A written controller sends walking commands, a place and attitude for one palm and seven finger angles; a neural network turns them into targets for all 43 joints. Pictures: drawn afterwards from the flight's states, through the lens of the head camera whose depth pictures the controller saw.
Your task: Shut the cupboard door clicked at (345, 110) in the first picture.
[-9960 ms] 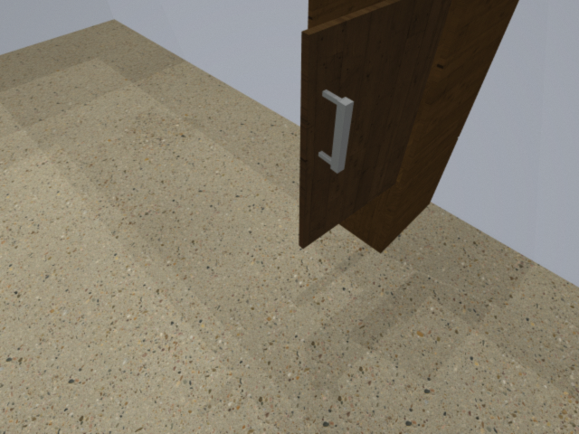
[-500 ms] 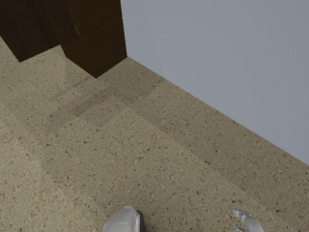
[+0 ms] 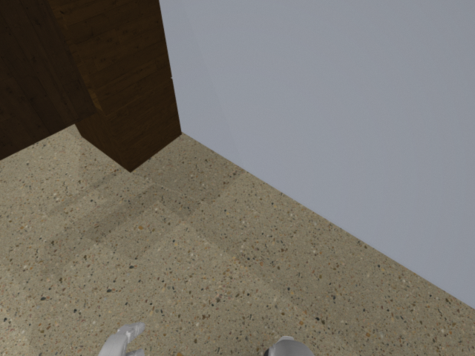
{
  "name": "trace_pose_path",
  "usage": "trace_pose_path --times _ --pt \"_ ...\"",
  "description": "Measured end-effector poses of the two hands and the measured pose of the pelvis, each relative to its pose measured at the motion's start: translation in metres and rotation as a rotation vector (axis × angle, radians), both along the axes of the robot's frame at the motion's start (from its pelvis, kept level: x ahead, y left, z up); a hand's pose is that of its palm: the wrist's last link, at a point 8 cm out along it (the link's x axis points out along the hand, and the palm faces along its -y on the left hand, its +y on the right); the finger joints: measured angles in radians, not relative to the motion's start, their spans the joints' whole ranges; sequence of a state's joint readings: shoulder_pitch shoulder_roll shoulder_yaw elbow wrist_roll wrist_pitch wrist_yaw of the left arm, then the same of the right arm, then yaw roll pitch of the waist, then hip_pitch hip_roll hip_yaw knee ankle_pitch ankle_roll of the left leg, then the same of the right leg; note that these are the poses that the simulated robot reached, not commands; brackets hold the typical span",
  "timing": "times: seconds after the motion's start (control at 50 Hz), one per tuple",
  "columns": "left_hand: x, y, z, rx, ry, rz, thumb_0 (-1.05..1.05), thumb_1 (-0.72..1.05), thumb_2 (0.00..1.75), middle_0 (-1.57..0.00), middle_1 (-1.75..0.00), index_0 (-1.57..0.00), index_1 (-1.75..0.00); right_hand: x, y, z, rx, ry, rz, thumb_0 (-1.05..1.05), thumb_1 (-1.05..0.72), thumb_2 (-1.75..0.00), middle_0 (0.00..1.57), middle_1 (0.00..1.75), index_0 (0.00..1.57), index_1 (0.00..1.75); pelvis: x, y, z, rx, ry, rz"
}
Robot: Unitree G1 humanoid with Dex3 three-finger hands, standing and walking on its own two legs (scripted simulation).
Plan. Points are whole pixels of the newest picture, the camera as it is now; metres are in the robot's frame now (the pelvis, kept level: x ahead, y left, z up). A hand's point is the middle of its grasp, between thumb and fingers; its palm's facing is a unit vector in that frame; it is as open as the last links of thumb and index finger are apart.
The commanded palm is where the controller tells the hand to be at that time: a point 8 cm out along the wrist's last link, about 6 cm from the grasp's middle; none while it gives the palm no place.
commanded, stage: walk to a spot facing it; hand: left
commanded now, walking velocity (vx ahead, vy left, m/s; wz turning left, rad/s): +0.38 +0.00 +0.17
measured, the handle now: out of the picture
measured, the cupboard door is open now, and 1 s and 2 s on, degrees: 84 84 84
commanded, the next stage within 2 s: turn to face it in 0.64 s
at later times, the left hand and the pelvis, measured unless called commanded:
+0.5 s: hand out of the picture +0.14 +0.16 -0.18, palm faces +0.25 -0.95 -0.17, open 7.2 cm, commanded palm none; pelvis +0.23 +0.00 -0.01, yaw +11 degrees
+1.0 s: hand (126, 212) +0.47 +0.28 -0.16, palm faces +0.29 -0.94 -0.19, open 7.3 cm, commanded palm none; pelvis +0.41 +0.07 +0.00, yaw +18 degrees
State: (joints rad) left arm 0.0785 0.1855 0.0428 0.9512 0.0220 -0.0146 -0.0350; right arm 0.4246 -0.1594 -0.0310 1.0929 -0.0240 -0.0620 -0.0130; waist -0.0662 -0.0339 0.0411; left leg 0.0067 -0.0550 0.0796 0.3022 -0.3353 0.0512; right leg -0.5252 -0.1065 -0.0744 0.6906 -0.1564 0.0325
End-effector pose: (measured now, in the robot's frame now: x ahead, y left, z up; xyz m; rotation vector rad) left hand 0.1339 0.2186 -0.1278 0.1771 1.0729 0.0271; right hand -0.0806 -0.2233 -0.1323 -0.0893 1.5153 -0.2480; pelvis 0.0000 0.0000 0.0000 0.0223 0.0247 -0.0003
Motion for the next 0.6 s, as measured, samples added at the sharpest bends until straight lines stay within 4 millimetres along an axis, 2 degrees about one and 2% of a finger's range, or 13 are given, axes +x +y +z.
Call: trace_pose_path --times 0.08,0.12,0.16,0.22,0.3,0.36,0.44,0.52,0.56,0.6 --pt "0.061 -0.022 -0.005 0.017 -0.054 -0.025 0.0 0.91 0.9 -0.2 -0.3 -0.2 -0.3 0.007 -0.008 -0.012 0.04 0.116 -0.037 0.01 -0.91 -0.9 0.2 0.3 0.2 0.3 0.044 -0.02 -0.013 -0.008 -0.004 0.006" --pt "0.073 -0.029 -0.003 0.015 -0.07 -0.005 0.0 0.91 0.9 -0.2 -0.3 -0.2 -0.3 0.025 -0.014 -0.012 0.053 0.141 -0.032 0.01 -0.91 -0.9 0.2 0.3 0.2 0.3 0.06 -0.027 -0.012 -0.011 -0.017 0.025" --pt "0.072 -0.032 -0.001 0.013 -0.052 0.037 0.0 0.91 0.9 -0.2 -0.3 -0.2 -0.3 0.055 -0.022 -0.01 0.054 0.128 -0.01 0.01 -0.91 -0.9 0.2 0.3 0.2 0.3 0.077 -0.032 -0.007 -0.011 -0.025 0.04" --pt "0.057 -0.034 -0.001 0.011 0.025 0.108 0.0 0.91 0.9 -0.2 -0.3 -0.2 -0.3 0.117 -0.034 -0.008 0.045 0.057 0.04 0.01 -0.91 -0.9 0.2 0.3 0.2 0.3 0.102 -0.036 0.001 -0.016 -0.024 0.067" --pt "0.042 -0.013 0.002 0.057 0.082 0.222 -0.04 0.97 0.9 -0.21 -0.3 -0.21 -0.3 0.212 -0.039 -0.005 0.037 -0.067 0.128 0.01 -0.91 -0.9 0.2 0.3 0.2 0.3 0.135 -0.037 0.007 -0.022 -0.019 0.11" --pt "0.026 -0.007 -0.003 0.056 0.172 0.266 -0.03 0.96 0.9 -0.2 -0.3 -0.21 -0.3 0.286 -0.035 -0.002 0.032 -0.162 0.195 0.01 -0.91 -0.9 0.2 0.3 0.19 0.3 0.161 -0.031 0.007 -0.026 -0.02 0.136" --pt "0.004 -0.007 -0.014 0.014 0.302 0.332 -0.02 0.94 0.9 -0.2 -0.3 -0.2 -0.3 0.384 -0.014 0.002 0.029 -0.275 0.299 0.01 -0.91 -0.9 0.19 0.3 0.19 0.3 0.199 -0.015 0.002 -0.034 -0.026 0.166" --pt "-0.008 -0.006 -0.03 -0.044 0.43 0.394 -0.01 0.93 0.9 -0.2 -0.3 -0.2 -0.3 0.475 0.021 0.004 0.014 -0.38 0.398 0.01 -0.91 -0.9 0.19 0.3 0.19 0.3 0.24 0.01 -0.011 -0.029 -0.032 0.191" --pt "-0.005 -0.001 -0.04 -0.076 0.484 0.411 0.0 0.92 0.9 -0.2 -0.3 -0.2 -0.3 0.511 0.037 0.0 -0.004 -0.442 0.426 0.01 -0.91 -0.9 0.19 0.3 0.19 0.3 0.26 0.027 -0.022 -0.04 -0.034 0.201" --pt "0.01 0.009 -0.044 -0.087 0.496 0.417 0.0 0.92 0.9 -0.2 -0.3 -0.2 -0.3 0.529 0.049 0.001 -0.017 -0.464 0.431 0.0 -0.91 -0.9 0.2 0.3 0.2 0.3 0.273 0.038 -0.024 -0.033 -0.043 0.212"
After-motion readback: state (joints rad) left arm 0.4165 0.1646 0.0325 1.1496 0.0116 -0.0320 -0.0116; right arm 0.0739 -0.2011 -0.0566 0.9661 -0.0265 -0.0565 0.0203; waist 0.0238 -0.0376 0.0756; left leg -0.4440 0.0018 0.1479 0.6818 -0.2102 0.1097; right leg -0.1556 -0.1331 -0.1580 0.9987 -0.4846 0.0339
